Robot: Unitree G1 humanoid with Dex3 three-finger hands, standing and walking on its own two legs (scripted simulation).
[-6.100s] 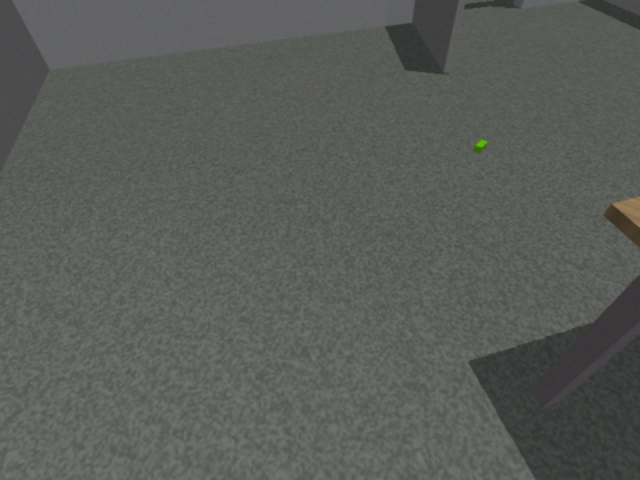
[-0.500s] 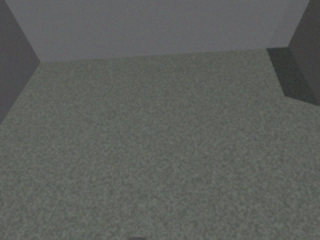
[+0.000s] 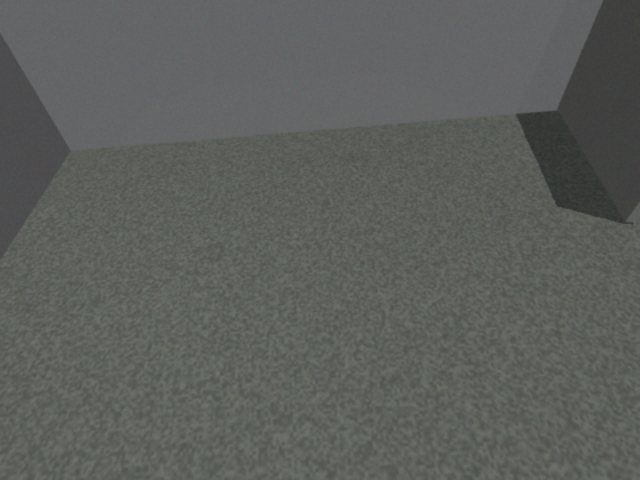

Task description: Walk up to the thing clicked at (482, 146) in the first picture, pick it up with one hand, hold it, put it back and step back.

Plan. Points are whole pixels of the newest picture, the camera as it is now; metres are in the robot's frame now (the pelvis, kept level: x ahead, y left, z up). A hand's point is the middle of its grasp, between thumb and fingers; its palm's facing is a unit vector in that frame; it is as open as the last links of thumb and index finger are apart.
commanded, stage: walk up
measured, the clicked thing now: out of the picture +0.40 -1.10 -0.75
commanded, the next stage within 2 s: stand in 0.44 s
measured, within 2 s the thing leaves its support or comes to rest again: neither
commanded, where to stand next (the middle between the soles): +0.07 +0.00 m, yaw +0 degrees
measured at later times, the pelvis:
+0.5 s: pelvis +0.02 +0.01 +0.01, yaw -1 degrees
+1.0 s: pelvis +0.02 +0.01 +0.02, yaw +0 degrees
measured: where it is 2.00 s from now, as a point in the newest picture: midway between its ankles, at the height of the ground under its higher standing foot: outside the picture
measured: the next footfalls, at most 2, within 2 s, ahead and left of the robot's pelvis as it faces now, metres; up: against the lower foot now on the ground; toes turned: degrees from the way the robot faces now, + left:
none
